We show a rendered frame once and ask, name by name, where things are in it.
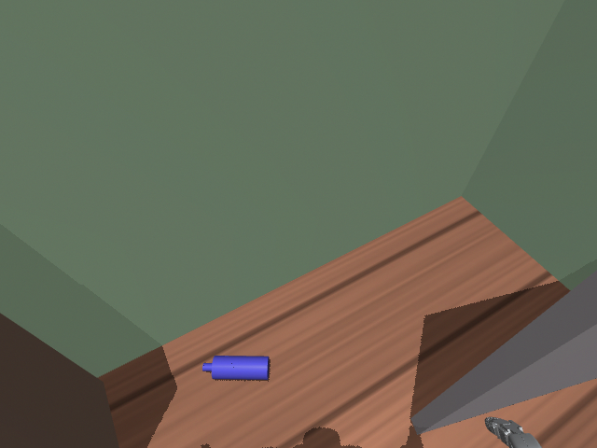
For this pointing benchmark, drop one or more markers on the bottle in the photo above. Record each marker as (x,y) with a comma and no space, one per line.
(238,367)

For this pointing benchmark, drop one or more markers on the right robot hand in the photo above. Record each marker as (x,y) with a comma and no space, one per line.
(510,433)

